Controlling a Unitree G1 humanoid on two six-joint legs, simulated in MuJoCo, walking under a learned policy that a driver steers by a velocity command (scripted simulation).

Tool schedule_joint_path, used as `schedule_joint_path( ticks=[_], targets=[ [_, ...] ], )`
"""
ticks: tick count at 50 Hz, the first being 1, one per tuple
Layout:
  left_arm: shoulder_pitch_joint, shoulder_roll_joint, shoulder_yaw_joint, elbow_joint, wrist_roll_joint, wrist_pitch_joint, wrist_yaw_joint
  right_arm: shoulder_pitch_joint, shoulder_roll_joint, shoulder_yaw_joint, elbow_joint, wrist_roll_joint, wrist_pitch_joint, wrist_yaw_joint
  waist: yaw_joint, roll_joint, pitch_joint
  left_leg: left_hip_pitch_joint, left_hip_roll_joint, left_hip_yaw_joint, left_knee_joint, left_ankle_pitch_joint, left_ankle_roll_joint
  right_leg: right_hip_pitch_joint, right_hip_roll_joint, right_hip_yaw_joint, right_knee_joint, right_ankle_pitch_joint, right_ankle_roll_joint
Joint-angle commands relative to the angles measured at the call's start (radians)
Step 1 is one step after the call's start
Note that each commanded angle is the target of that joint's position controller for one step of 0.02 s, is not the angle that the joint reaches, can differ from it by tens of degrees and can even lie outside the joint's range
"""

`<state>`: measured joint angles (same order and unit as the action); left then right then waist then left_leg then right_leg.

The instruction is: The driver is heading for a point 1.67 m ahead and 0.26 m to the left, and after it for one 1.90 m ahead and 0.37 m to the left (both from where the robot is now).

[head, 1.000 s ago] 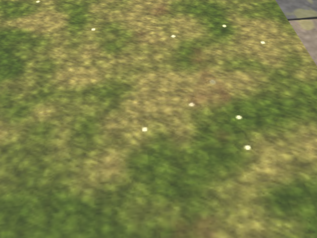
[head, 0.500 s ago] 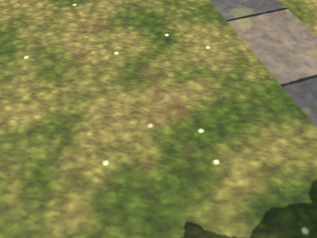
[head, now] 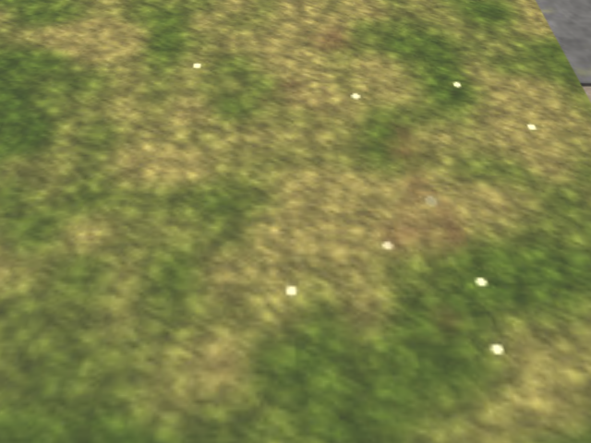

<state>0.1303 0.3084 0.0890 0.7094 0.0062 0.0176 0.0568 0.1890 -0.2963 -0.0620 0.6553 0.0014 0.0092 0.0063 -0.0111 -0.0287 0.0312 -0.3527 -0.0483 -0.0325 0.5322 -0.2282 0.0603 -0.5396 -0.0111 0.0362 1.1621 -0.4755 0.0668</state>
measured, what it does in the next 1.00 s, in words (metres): steps on the spot, turning left: right foot, then left foot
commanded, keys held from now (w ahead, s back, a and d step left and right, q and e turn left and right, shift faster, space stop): q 0.52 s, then no key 0.48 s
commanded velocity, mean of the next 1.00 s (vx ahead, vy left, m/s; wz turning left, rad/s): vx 0.00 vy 0.00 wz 0.42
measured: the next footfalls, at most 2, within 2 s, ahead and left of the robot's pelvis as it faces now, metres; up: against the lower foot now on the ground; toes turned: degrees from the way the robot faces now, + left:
right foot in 0.34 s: +0.08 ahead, -0.14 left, +0.00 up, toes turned +18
left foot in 0.72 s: -0.02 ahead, +0.12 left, +0.00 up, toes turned +23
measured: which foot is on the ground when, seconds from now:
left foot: down 0.00-0.34, up 0.36-0.70, down 0.72-1.00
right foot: up 0.00-0.32, down 0.34-0.72, up 0.74-1.00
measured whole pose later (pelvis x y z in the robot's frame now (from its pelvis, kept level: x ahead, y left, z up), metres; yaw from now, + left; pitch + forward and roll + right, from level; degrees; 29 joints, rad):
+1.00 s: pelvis -0.02 +0.01 +0.00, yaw +25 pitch +0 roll +0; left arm 0.19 0.30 0.06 0.76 0.00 0.03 0.02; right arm 0.13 -0.22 -0.02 0.66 -0.01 0.01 0.00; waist 0.01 -0.03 0.03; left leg -0.24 -0.05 -0.02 0.48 -0.25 0.04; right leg -0.31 -0.06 0.02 0.70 -0.40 0.09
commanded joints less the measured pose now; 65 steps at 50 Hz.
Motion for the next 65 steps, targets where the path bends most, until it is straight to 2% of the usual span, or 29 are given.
schedule_joint_path(
  ticks=[1, 8, 13, 15, 16, 17, 18, 19, 20, 22, 26, 28, 32, 34, 35, 36, 37, 38, 39, 42, 46, 49, 51, 52, 53, 54, 55, 56, 65],
  targets=[
    [0.012, 0.078, 0.022, -0.064, -0.003, -0.015, 0.002, -0.026, -0.167, -0.045, -0.080, 0.003, -0.004, -0.024, 0.021, 0.137, -0.149, 0.202, 0.238, -0.299, -0.174, 0.399, 0.169, -0.076, -0.001, 0.048, -0.044, 0.095, 0.005],
    [-0.035, 0.063, 0.012, -0.073, -0.006, -0.030, -0.016, -0.030, -0.186, -0.059, -0.100, 0.005, 0.017, -0.038, -0.007, 0.172, -0.115, 0.140, 0.203, -0.392, -0.197, 0.089, 0.164, 0.025, 0.033, 0.066, -0.353, 0.133, 0.018],
    [-0.018, 0.078, 0.019, -0.075, -0.016, -0.055, -0.037, -0.044, -0.188, -0.064, -0.114, 0.012, 0.029, -0.025, -0.011, 0.194, -0.121, 0.150, 0.190, -0.493, -0.164, 0.133, 0.156, 0.128, 0.058, 0.068, -0.522, 0.114, -0.009],
    [0.028, 0.077, 0.024, -0.062, -0.017, -0.064, -0.045, -0.069, -0.183, -0.062, -0.121, 0.023, 0.036, -0.027, 0.023, 0.189, -0.125, 0.136, 0.157, -0.499, -0.124, 0.159, 0.125, 0.234, 0.061, 0.049, -0.701, 0.213, -0.032],
    [0.056, 0.094, 0.031, -0.052, -0.012, -0.066, -0.046, -0.068, -0.169, -0.058, -0.124, 0.028, 0.038, -0.030, 0.036, 0.170, -0.132, 0.088, 0.123, -0.478, -0.089, 0.113, 0.089, 0.330, 0.024, 0.060, -0.791, 0.308, -0.051],
    [0.081, 0.153, 0.044, -0.056, 0.004, -0.061, -0.041, -0.035, -0.127, -0.046, -0.127, 0.022, 0.037, -0.029, 0.022, 0.047, -0.162, -0.020, 0.059, -0.395, 0.047, -0.090, 0.034, 0.451, -0.147, 0.193, -0.824, 0.356, -0.117],
    [0.055, 0.228, 0.057, -0.055, 0.031, -0.049, -0.038, -0.018, -0.113, -0.045, -0.153, 0.029, 0.028, -0.027, -0.026, -0.246, -0.107, -0.223, -0.109, -0.160, 0.246, -0.357, -0.030, 0.458, -0.326, 0.417, -0.865, 0.540, -0.272],
    [0.027, 0.175, 0.047, -0.080, 0.042, -0.053, -0.037, -0.004, -0.199, -0.072, -0.137, 0.008, 0.017, -0.025, -0.008, -0.209, -0.104, -0.255, -0.049, -0.129, 0.507, -0.405, -0.081, 0.404, -0.414, 0.476, -0.870, 0.584, -0.360],
    [-0.017, 0.123, 0.030, -0.098, 0.031, -0.052, -0.030, 0.017, -0.231, -0.088, -0.112, 0.014, 0.019, -0.021, -0.023, -0.133, -0.098, -0.245, -0.021, -0.127, 0.608, -0.338, -0.100, 0.376, -0.367, 0.379, -0.852, 0.568, -0.334],
    [-0.063, 0.085, 0.016, -0.108, 0.002, -0.045, -0.020, 0.041, -0.185, -0.082, -0.079, 0.015, 0.040, -0.023, -0.025, -0.092, -0.064, -0.276, -0.006, -0.099, 0.701, -0.224, -0.137, 0.379, -0.257, 0.223, -0.831, 0.511, -0.261],
    [0.010, 0.113, 0.019, -0.094, 0.012, -0.023, -0.008, -0.042, -0.110, -0.052, -0.122, 0.028, 0.045, -0.012, 0.037, -0.131, -0.061, -0.297, 0.036, -0.014, 0.566, -0.164, -0.168, 0.452, -0.231, 0.106, -0.833, 0.572, -0.277],
    [0.025, 0.137, 0.026, -0.086, 0.009, -0.016, -0.012, -0.066, -0.085, -0.038, -0.138, 0.017, 0.041, -0.006, 0.054, -0.143, -0.091, -0.216, 0.055, 0.002, 0.439, -0.199, -0.164, 0.461, -0.242, 0.089, -0.816, 0.598, -0.287],
    [0.019, 0.171, 0.033, -0.076, -0.015, -0.013, -0.034, -0.041, -0.093, -0.034, -0.133, 0.014, 0.039, 0.001, 0.049, -0.171, -0.111, -0.043, 0.039, 0.060, 0.202, -0.196, -0.129, 0.426, -0.268, 0.080, -0.787, 0.633, -0.291],
    [-0.004, 0.160, 0.024, -0.069, -0.034, -0.014, -0.039, 0.026, -0.085, -0.036, -0.103, 0.011, 0.039, 0.004, 0.004, -0.154, -0.109, 0.092, 0.019, 0.085, -0.041, -0.022, -0.088, 0.387, -0.251, 0.059, -0.730, 0.613, -0.255],
    [0.032, 0.131, 0.012, -0.048, -0.038, -0.018, -0.041, 0.046, -0.093, -0.038, -0.094, 0.007, 0.038, 0.001, -0.006, -0.123, -0.108, 0.200, 0.017, 0.070, -0.173, 0.092, -0.060, 0.332, -0.227, 0.034, -0.693, 0.555, -0.201],
    [0.081, 0.077, -0.007, -0.036, -0.010, -0.027, -0.048, 0.063, -0.137, -0.044, -0.102, 0.005, 0.036, -0.008, 0.013, 0.013, -0.159, 0.367, 0.134, -0.089, -0.183, 0.321, -0.029, 0.226, -0.165, -0.031, -0.579, 0.368, -0.108],
    [0.097, 0.015, -0.032, -0.064, 0.035, -0.038, -0.057, 0.008, -0.213, -0.049, -0.132, -0.014, 0.037, -0.018, 0.063, 0.293, -0.156, 0.391, 0.363, -0.335, -0.152, 0.569, 0.108, 0.053, -0.061, -0.118, -0.432, -0.033, -0.007],
    [-0.007, 0.078, -0.015, -0.078, 0.016, -0.034, -0.041, 0.033, -0.144, -0.032, -0.124, -0.039, 0.019, -0.011, -0.029, 0.247, -0.164, 0.277, 0.405, -0.369, -0.177, 0.498, 0.227, 0.065, -0.066, -0.026, -0.320, -0.163, 0.012],
    [-0.018, 0.111, -0.004, -0.076, -0.005, -0.026, -0.037, 0.014, -0.118, -0.020, -0.109, -0.043, 0.002, -0.006, -0.017, 0.210, -0.125, 0.251, 0.366, -0.322, -0.192, 0.435, 0.224, 0.055, -0.070, -0.007, -0.243, -0.147, 0.016],
    [0.033, 0.113, 0.009, -0.032, -0.001, -0.004, -0.025, -0.060, -0.118, -0.016, -0.088, -0.016, -0.018, -0.009, 0.014, 0.182, -0.082, 0.213, 0.286, -0.224, -0.188, 0.420, 0.157, 0.056, -0.072, 0.015, -0.194, -0.024, 0.025],
    [0.054, 0.052, -0.013, -0.012, -0.008, -0.004, -0.030, -0.089, -0.073, -0.003, -0.068, -0.015, -0.013, -0.012, 0.018, 0.168, -0.094, 0.188, 0.231, -0.149, -0.172, 0.421, 0.147, 0.167, -0.061, -0.011, -0.345, 0.057, 0.029],
    [0.040, 0.053, -0.018, -0.014, -0.010, -0.006, -0.031, -0.076, -0.073, -0.002, -0.044, -0.014, -0.007, -0.010, 0.002, 0.167, -0.095, 0.199, 0.243, -0.193, -0.164, 0.344, 0.161, 0.228, -0.049, -0.020, -0.506, 0.082, 0.021],
    [0.081, 0.044, -0.024, 0.005, -0.002, -0.011, -0.034, -0.093, -0.056, 0.007, -0.026, -0.004, -0.006, -0.008, 0.039, 0.143, -0.085, 0.157, 0.218, -0.188, -0.155, 0.236, 0.123, 0.344, -0.039, -0.032, -0.731, 0.286, -0.001],
    [0.085, 0.067, -0.024, 0.007, 0.013, -0.014, -0.034, -0.060, -0.044, 0.011, -0.010, -0.006, -0.013, -0.006, 0.033, 0.107, -0.089, 0.120, 0.192, -0.182, -0.155, 0.158, 0.078, 0.420, -0.061, 0.004, -0.766, 0.422, -0.017],
    [0.088, 0.120, -0.016, -0.002, 0.017, -0.015, -0.031, -0.032, -0.041, 0.013, -0.001, -0.022, -0.021, -0.002, 0.004, 0.034, -0.089, 0.085, 0.143, -0.148, -0.131, 0.052, 0.034, 0.461, -0.118, 0.056, -0.748, 0.560, -0.043],
    [0.073, 0.158, -0.002, 0.021, 0.003, -0.017, -0.034, -0.008, -0.048, 0.006, 0.002, -0.023, -0.023, 0.000, -0.033, -0.071, -0.069, 0.106, 0.083, -0.080, -0.146, -0.014, -0.001, 0.383, -0.105, 0.034, -0.704, 0.429, -0.079],
    [0.059, 0.105, -0.012, 0.011, 0.000, -0.022, -0.041, -0.055, -0.068, 0.006, 0.009, -0.026, -0.020, -0.002, 0.009, -0.043, -0.049, 0.137, 0.069, -0.064, -0.116, -0.027, -0.024, 0.331, -0.087, 0.030, -0.726, 0.331, -0.087],
    [0.055, 0.077, -0.021, 0.017, 0.008, -0.028, -0.042, -0.077, -0.063, 0.004, 0.007, -0.021, -0.016, -0.006, 0.011, -0.038, -0.041, 0.142, 0.069, -0.059, -0.103, -0.022, -0.024, 0.309, -0.084, 0.030, -0.739, 0.294, -0.078],
    [0.078, 0.058, -0.038, 0.049, 0.006, -0.045, -0.028, -0.043, -0.037, 0.001, 0.067, -0.012, -0.004, -0.022, 0.018, 0.018, -0.030, 0.138, 0.073, -0.059, -0.088, 0.079, -0.024, 0.315, -0.058, 0.010, -0.722, 0.304, -0.060]
  ],
)
Velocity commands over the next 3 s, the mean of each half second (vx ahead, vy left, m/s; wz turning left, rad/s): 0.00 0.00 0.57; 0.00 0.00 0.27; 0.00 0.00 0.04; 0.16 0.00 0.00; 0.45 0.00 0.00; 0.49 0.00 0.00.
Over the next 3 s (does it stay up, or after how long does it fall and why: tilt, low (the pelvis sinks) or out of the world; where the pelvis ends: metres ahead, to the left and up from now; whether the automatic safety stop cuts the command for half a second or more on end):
stays up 0.52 0.26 -0.01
